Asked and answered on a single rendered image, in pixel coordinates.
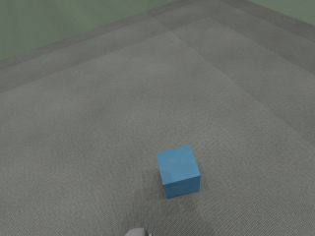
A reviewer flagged carton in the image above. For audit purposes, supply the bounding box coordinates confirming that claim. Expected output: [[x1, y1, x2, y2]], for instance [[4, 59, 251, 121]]
[[156, 145, 201, 199]]

